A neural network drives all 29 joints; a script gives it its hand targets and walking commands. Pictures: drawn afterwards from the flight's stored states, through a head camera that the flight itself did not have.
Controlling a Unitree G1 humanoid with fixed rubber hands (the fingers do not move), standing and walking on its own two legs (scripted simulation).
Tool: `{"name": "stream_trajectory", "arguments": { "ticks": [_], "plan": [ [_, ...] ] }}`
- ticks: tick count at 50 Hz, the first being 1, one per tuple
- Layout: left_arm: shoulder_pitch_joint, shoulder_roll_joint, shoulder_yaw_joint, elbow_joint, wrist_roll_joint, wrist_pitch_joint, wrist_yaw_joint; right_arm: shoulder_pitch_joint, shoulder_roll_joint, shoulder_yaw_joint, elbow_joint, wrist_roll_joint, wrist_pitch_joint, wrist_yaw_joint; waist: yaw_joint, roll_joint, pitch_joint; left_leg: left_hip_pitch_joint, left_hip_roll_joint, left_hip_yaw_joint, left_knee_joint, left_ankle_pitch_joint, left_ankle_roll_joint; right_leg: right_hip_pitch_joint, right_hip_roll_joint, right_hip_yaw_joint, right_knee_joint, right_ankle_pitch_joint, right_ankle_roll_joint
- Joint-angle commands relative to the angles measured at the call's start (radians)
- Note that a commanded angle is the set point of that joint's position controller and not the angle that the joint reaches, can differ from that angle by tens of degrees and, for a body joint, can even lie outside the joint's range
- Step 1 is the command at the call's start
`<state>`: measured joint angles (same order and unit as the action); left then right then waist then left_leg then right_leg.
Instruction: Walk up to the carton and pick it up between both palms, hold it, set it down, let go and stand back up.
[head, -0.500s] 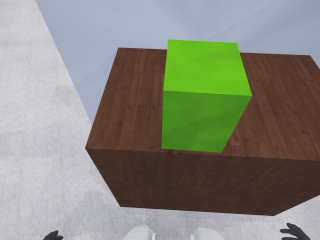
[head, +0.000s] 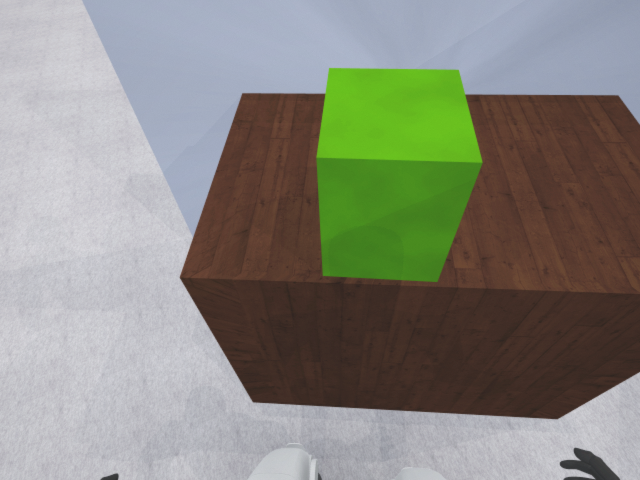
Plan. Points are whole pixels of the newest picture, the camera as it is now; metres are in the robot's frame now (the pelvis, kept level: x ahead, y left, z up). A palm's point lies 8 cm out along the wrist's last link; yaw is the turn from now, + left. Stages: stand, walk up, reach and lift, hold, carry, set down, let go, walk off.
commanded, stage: walk up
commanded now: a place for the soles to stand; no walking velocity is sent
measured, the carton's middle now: (385, 180) +0.50 -0.07 +0.07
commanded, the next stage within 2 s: reach and lift in 0.78 s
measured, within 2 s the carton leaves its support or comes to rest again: neither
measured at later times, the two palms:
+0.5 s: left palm out of the picture +0.09 +0.32 -0.08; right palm out of the picture +0.13 -0.32 -0.10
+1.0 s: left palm (128, 458) +0.16 +0.29 -0.09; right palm (585, 461) +0.16 -0.30 -0.10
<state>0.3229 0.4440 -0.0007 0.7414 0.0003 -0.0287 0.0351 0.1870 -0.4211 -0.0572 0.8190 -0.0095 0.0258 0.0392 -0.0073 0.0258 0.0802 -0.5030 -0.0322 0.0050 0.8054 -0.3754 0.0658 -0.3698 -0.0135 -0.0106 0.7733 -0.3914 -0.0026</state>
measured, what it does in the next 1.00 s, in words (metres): stands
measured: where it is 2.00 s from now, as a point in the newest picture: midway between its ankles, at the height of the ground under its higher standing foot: outside the picture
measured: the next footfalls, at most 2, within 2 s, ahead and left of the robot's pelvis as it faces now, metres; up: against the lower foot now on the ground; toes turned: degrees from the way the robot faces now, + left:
none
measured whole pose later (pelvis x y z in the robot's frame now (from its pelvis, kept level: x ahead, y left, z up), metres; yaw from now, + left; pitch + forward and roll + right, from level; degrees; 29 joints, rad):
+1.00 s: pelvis +0.02 +0.00 -0.01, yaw +0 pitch -2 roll -1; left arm 0.11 0.35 0.00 0.58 0.00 0.35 0.04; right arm 0.05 -0.39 -0.08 0.99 -0.05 -0.20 0.05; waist 0.00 0.02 0.12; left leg -0.48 -0.03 0.01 0.87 -0.34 0.04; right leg -0.37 -0.02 -0.01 0.87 -0.46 0.00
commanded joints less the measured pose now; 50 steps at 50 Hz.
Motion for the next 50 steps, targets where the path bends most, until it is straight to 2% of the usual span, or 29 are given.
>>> {"name": "stream_trajectory", "arguments": {
  "ticks": [1,3,5,6,7,8,9,10,12,13,15,16,17,18,20,23,25,27,28,32,34,35,37,39,40,41,43,47,50],
  "plan": [
    [-0.085,0.316,0.102,0.027,0.036,-0.050,0.016,0.005,-0.190,-0.064,-0.038,-0.022,-0.022,-0.003,-0.040,-0.060,-0.015,0.155,0.062,-0.060,0.036,-0.030,-0.032,-0.195,-0.261,0.357,-0.356,-0.210,-0.194],
    [-0.103,0.246,0.072,0.029,0.026,-0.043,0.009,0.068,-0.191,-0.072,-0.005,-0.027,-0.027,-0.003,-0.075,-0.066,-0.048,0.301,0.034,-0.073,-0.074,-0.072,0.004,-0.261,-0.183,0.233,-0.277,-0.169,-0.127],
    [-0.043,0.145,0.049,0.030,0.010,-0.030,0.001,-0.014,-0.240,-0.065,-0.044,-0.035,-0.039,-0.006,-0.029,0.152,-0.082,0.264,0.215,-0.412,-0.405,-0.323,0.064,-0.237,-0.025,0.058,-0.022,-0.114,-0.054],
    [-0.003,0.174,0.057,0.043,0.013,-0.028,0.006,-0.026,-0.248,-0.062,-0.046,-0.024,-0.045,-0.008,0.002,0.083,-0.076,0.192,0.289,-0.519,-0.470,-0.331,0.104,-0.166,-0.004,0.011,0.050,-0.133,-0.036],
    [0.038,0.196,0.070,0.060,0.007,-0.025,0.006,-0.057,-0.249,-0.066,-0.058,-0.030,-0.044,-0.008,-0.003,0.090,-0.070,0.120,0.292,-0.487,-0.476,-0.394,0.127,-0.102,-0.025,0.038,0.075,-0.130,-0.044],
    [0.062,0.178,0.073,0.063,0.001,-0.028,0.005,-0.097,-0.234,-0.055,-0.064,-0.024,-0.044,-0.009,0.041,0.124,-0.056,0.048,0.263,-0.411,-0.441,-0.333,0.129,-0.024,-0.038,0.020,0.003,-0.095,-0.041],
    [0.098,0.192,0.074,0.082,0.011,-0.035,0.003,-0.125,-0.216,-0.049,-0.075,-0.019,-0.039,-0.009,0.045,0.084,-0.089,0.032,0.224,-0.348,-0.407,-0.292,0.091,0.066,-0.019,0.005,-0.067,-0.077,-0.062],
    [0.103,0.186,0.071,0.076,0.020,-0.047,0.003,-0.120,-0.185,-0.032,-0.074,-0.021,-0.032,-0.010,0.059,0.057,-0.098,-0.017,0.187,-0.293,-0.353,-0.249,0.067,0.096,-0.055,0.071,-0.164,-0.096,-0.071],
    [0.046,0.237,0.083,0.056,0.025,-0.058,0.005,-0.073,-0.172,-0.040,-0.063,-0.010,-0.031,-0.009,0.011,-0.065,-0.085,0.045,0.093,-0.155,-0.181,-0.088,-0.014,0.022,-0.155,0.287,-0.316,-0.146,-0.130],
    [0.021,0.265,0.087,0.051,0.022,-0.056,0.008,-0.083,-0.176,-0.037,-0.057,-0.018,-0.031,-0.002,0.002,-0.038,-0.093,0.116,0.068,-0.110,-0.130,-0.069,-0.025,-0.044,-0.208,0.349,-0.345,-0.117,-0.153],
    [-0.065,0.238,0.066,0.032,0.020,-0.051,0.006,-0.022,-0.195,-0.046,-0.043,-0.017,-0.042,-0.006,-0.046,0.023,-0.146,0.260,0.106,-0.142,-0.210,-0.010,-0.012,-0.109,-0.154,0.230,-0.227,0.031,-0.114],
    [-0.054,0.207,0.063,0.036,0.014,-0.048,0.004,-0.028,-0.226,-0.051,-0.029,-0.025,-0.042,-0.008,-0.020,0.087,-0.128,0.259,0.147,-0.236,-0.288,-0.060,0.020,-0.123,-0.081,0.123,-0.141,0.030,-0.079],
    [-0.044,0.195,0.057,0.039,0.008,-0.046,0.005,-0.041,-0.227,-0.049,-0.039,-0.017,-0.044,-0.007,-0.013,0.074,-0.153,0.268,0.215,-0.351,-0.348,-0.061,0.060,-0.086,-0.041,0.054,-0.052,-0.028,-0.047],
    [0.022,0.168,0.055,0.061,0.004,-0.044,0.004,-0.084,-0.218,-0.045,-0.053,-0.015,-0.046,-0.013,0.024,0.052,-0.178,0.265,0.248,-0.349,-0.323,0.017,0.111,-0.046,-0.012,0.021,-0.061,-0.030,-0.035],
    [0.046,0.177,0.059,0.061,0.007,-0.049,0.009,-0.106,-0.196,-0.035,-0.052,-0.011,-0.042,-0.010,0.028,0.071,-0.158,0.174,0.188,-0.254,-0.252,0.113,0.077,0.019,-0.045,0.071,-0.148,0.042,-0.064],
    [-0.020,0.248,0.084,0.046,0.017,-0.061,0.010,-0.080,-0.159,-0.030,-0.048,-0.012,-0.030,-0.013,-0.008,-0.056,-0.143,0.151,0.086,-0.109,-0.129,0.047,0.001,0.001,-0.199,0.281,-0.270,0.064,-0.131],
    [-0.045,0.239,0.071,0.036,0.010,-0.056,0.009,-0.056,-0.199,-0.037,-0.034,-0.015,-0.040,-0.009,-0.028,0.009,-0.158,0.260,0.122,-0.156,-0.209,0.080,0.005,-0.070,-0.149,0.203,-0.193,0.104,-0.101],
    [-0.002,0.173,0.060,0.048,0.010,-0.045,0.007,-0.110,-0.227,-0.042,-0.045,-0.015,-0.044,-0.005,0.021,0.126,-0.167,0.228,0.213,-0.292,-0.321,-0.040,0.080,-0.050,-0.029,0.059,-0.086,-0.024,-0.050],
    [0.011,0.187,0.058,0.065,0.003,-0.046,0.005,-0.127,-0.216,-0.032,-0.044,-0.014,-0.045,-0.010,0.020,0.059,-0.126,0.168,0.214,-0.281,-0.304,-0.032,0.105,-0.024,-0.027,0.037,-0.097,-0.017,-0.039],
    [-0.002,0.234,0.074,0.047,0.026,-0.053,0.005,-0.097,-0.190,-0.043,-0.059,-0.008,-0.031,-0.006,-0.011,0.009,-0.108,0.158,0.113,-0.158,-0.209,-0.065,0.006,-0.067,-0.130,0.232,-0.289,-0.100,-0.113],
    [-0.015,0.204,0.067,0.046,0.016,-0.052,0.004,-0.096,-0.188,-0.036,-0.048,-0.014,-0.036,-0.004,-0.017,0.040,-0.126,0.218,0.117,-0.186,-0.233,-0.049,0.027,-0.097,-0.093,0.152,-0.204,0.036,-0.092],
    [-0.043,0.196,0.055,0.045,0.018,-0.049,0.004,-0.077,-0.178,-0.041,-0.042,-0.018,-0.035,-0.003,-0.024,0.064,-0.136,0.212,0.136,-0.213,-0.272,-0.084,0.036,-0.083,-0.088,0.143,-0.171,-0.020,-0.086],
    [-0.005,0.183,0.062,0.033,0.013,-0.053,0.005,-0.108,-0.191,-0.035,-0.049,-0.010,-0.038,-0.005,0.000,0.016,-0.137,0.155,0.163,-0.223,-0.264,-0.056,0.054,-0.013,-0.062,0.102,-0.161,0.043,-0.078],
    [0.003,0.211,0.067,0.050,0.013,-0.048,0.004,-0.135,-0.193,-0.031,-0.055,-0.013,-0.040,-0.006,0.000,0.060,-0.139,0.181,0.149,-0.190,-0.244,-0.036,0.041,-0.022,-0.079,0.135,-0.214,0.023,-0.079],
    [-0.347,0.142,0.073,-0.211,0.017,0.153,0.007,-0.369,-0.002,-0.133,0.247,-0.131,-0.238,-0.006,-0.017,-0.081,-0.081,0.085,0.095,0.032,-0.176,-0.263,-0.065,-0.165,-0.027,-0.074,-0.076,-0.197,-0.047],
    [-0.453,0.135,0.108,-0.251,0.064,0.253,0.029,-0.273,-0.072,-0.115,0.229,-0.118,-0.274,0.015,-0.005,-0.079,-0.046,0.208,0.108,0.013,-0.080,-0.142,-0.075,-0.281,-0.051,-0.054,-0.061,-0.186,-0.094],
    [-0.461,0.132,0.106,-0.336,0.058,0.334,0.016,-0.272,-0.092,-0.127,0.154,-0.095,-0.290,0.009,-0.013,-0.195,-0.100,0.545,0.070,-0.024,0.089,-0.017,-0.093,-0.538,-0.122,0.006,-0.151,-0.267,-0.156],
    [-0.399,0.081,0.094,-0.457,0.050,0.390,0.010,-0.210,-0.105,-0.158,0.060,-0.038,-0.286,0.001,-0.044,-0.134,-0.096,0.596,0.086,0.001,-0.043,0.063,-0.084,-0.416,-0.078,-0.043,-0.199,-0.036,-0.116],
    [-0.309,0.075,0.118,-0.470,0.070,0.392,0.008,-0.150,-0.111,-0.138,-0.001,-0.014,-0.265,0.007,0.007,-0.079,-0.158,0.535,0.089,0.009,-0.143,0.095,-0.092,-0.211,-0.046,-0.056,-0.213,0.071,-0.093]
  ]
}}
